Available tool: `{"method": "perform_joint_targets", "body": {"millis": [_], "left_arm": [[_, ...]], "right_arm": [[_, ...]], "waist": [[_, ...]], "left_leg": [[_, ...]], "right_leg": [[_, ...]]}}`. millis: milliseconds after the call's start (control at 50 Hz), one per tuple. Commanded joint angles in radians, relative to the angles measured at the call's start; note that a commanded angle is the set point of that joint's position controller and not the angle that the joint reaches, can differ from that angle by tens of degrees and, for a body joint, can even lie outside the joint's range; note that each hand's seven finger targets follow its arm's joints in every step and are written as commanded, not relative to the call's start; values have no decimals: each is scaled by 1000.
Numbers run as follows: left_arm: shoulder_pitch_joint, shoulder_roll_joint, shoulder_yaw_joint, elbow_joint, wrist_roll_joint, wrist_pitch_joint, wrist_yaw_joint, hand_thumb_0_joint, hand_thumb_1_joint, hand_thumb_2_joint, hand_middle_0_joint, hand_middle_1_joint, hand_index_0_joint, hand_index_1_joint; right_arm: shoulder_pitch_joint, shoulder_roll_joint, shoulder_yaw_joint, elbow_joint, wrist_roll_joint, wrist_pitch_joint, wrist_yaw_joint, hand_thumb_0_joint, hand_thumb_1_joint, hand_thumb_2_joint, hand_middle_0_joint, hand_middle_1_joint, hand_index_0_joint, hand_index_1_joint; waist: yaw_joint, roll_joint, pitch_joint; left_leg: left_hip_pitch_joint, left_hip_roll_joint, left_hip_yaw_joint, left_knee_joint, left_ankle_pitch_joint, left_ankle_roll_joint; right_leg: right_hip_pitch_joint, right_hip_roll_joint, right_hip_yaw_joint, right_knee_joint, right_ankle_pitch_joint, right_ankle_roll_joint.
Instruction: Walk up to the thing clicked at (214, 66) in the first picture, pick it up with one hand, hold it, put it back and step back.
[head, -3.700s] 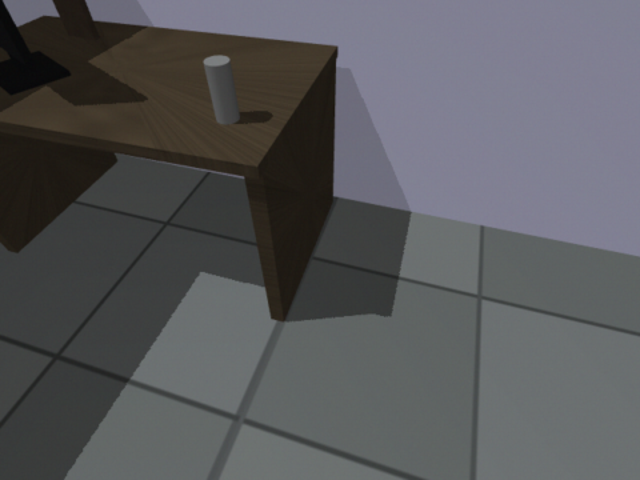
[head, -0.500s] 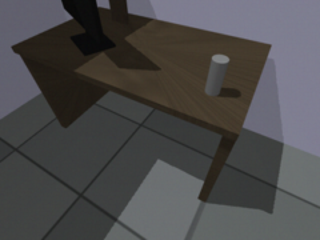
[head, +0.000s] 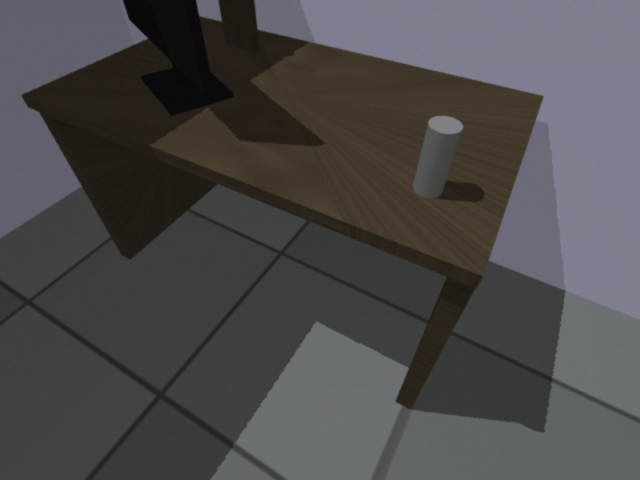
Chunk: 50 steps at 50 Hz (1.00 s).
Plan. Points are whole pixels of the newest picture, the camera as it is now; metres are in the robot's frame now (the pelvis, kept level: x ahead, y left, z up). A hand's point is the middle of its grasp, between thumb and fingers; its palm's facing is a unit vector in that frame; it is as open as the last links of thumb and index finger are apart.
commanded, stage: walk up
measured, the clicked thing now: (435, 158) +0.69 -0.23 +0.01
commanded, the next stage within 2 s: stand in 0.22 s
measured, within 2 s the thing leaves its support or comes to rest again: neither
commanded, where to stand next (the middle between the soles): +0.06 -0.03 m, yaw +1 degrees
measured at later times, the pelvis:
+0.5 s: pelvis +0.02 +0.00 +0.00, yaw +1 degrees
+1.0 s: pelvis +0.03 +0.01 +0.00, yaw +2 degrees
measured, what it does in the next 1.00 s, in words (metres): stands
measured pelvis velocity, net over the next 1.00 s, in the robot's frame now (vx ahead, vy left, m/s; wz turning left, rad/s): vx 0.03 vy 0.01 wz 0.04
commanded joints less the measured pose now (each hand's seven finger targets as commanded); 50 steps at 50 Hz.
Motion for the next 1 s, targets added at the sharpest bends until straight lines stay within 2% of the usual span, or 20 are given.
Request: {"method": "perform_joint_targets", "body": {"millis": [0,80,160,180,200,220,280,380,540,640,760,880,980], "left_arm": [[-44,203,36,-60,-4,-25,15,0,900,900,-200,-300,-200,-300],[-38,203,34,-60,-3,-23,17,0,900,900,-200,-300,-200,-300],[-39,202,34,-60,-1,-25,18,0,900,900,-200,-300,-200,-300],[-38,201,35,-57,-2,-24,19,0,900,900,-200,-300,-200,-300],[-40,181,21,-52,-5,-38,21,0,900,900,-200,-300,-200,-300],[-54,196,23,-52,-3,-44,25,0,900,900,-200,-300,-200,-300],[-59,205,25,-40,-3,-52,30,0,900,900,-200,-300,-200,-300],[-55,201,22,-31,-7,-57,34,0,900,900,-200,-300,-200,-300],[-60,192,20,-26,-5,-58,39,0,900,900,-200,-300,-200,-300],[-64,190,21,-26,-6,-57,40,0,900,900,-200,-300,-200,-300],[-63,189,19,-23,-5,-56,43,0,900,900,-200,-300,-200,-300],[-61,188,19,-22,-4,-52,42,0,900,900,-200,-300,-200,-300],[-58,185,21,-26,-1,-53,42,0,900,900,-200,-300,-200,-300]], "right_arm": [[-48,-232,-50,-64,5,-26,-13,0,-900,-900,200,300,200,300],[-53,-229,-51,-65,5,-24,-12,0,-900,-900,200,300,200,300],[-52,-225,-50,-63,4,-22,-11,0,-900,-900,200,300,200,300],[-57,-227,-51,-63,5,-22,-11,0,-900,-900,200,300,200,300],[-67,-203,-36,-47,6,-13,-7,0,-900,-900,200,300,200,300],[-76,-195,-35,-50,5,-10,-5,0,-900,-900,200,300,200,300],[-51,-193,-30,-34,5,-9,-2,0,-900,-900,200,300,200,300],[-49,-205,-31,-22,4,-12,-1,0,-900,-900,200,300,200,300],[-44,-201,-30,-16,1,-12,-1,0,-900,-900,200,300,200,300],[-46,-199,-31,-16,3,-13,-5,0,-900,-900,200,300,200,300],[-47,-197,-31,-17,3,-12,-6,0,-900,-900,200,300,200,300],[-50,-198,-30,-18,4,-10,-6,0,-900,-900,200,300,200,300],[-42,-199,-31,-23,3,-13,-7,0,-900,-900,200,300,200,300]], "waist": [[-6,22,-80],[-6,26,-71],[-7,11,-82],[-7,16,-77],[-3,72,-100],[-9,53,-91],[-15,7,-81],[-10,1,-91],[-9,7,-83],[-6,13,-110],[-8,24,-97],[-7,23,-73],[-5,33,-112]], "left_leg": [[65,143,-146,-83,-2,20],[61,143,-146,-92,-25,21],[70,142,-139,-84,-6,23],[74,141,-137,-86,-9,20],[69,133,-146,-105,-34,14],[61,129,-147,-107,-34,9],[84,130,-147,-104,36,10],[102,133,-154,-104,89,8],[84,129,-158,-115,90,6],[110,135,-157,-102,180,6],[105,132,-161,-101,195,4],[90,128,-168,-119,135,4],[119,135,-164,-106,225,6]], "right_leg": [[-27,-113,104,-49,124,-30],[-28,-111,103,-54,103,-29],[-19,-115,108,-61,127,-28],[-30,-112,106,-59,121,-29],[2,-134,111,-102,74,-25],[3,-136,117,-108,60,-26],[10,-142,111,-111,107,-24],[25,-145,100,-115,133,-19],[36,-148,85,-124,127,-13],[63,-154,76,-112,198,-15],[65,-156,68,-116,200,-12],[49,-154,65,-127,135,-12],[82,-157,57,-111,194,-15]]}}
